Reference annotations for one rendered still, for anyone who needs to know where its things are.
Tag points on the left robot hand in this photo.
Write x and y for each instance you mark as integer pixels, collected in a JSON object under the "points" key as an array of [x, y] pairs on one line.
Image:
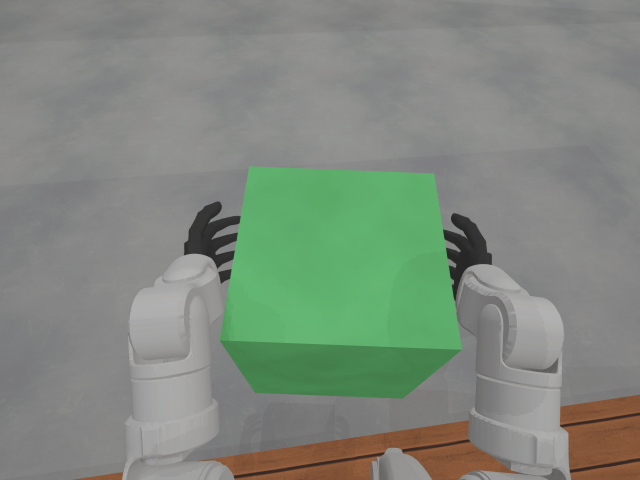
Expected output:
{"points": [[201, 234]]}

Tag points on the robot left forearm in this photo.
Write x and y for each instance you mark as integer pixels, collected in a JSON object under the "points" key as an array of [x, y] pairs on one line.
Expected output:
{"points": [[169, 348]]}

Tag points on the carton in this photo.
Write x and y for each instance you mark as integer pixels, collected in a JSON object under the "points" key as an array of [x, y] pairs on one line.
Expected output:
{"points": [[340, 283]]}

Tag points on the robot right forearm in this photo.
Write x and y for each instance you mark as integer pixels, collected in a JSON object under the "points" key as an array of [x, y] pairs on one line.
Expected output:
{"points": [[516, 418]]}

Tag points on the left robot upper arm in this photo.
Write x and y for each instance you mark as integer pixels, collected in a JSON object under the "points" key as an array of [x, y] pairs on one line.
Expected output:
{"points": [[197, 470]]}

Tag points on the right robot hand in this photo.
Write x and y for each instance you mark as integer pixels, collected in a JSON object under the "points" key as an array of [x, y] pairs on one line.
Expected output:
{"points": [[473, 249]]}

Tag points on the right robot thigh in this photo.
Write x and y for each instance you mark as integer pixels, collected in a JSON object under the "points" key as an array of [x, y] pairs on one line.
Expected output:
{"points": [[397, 466]]}

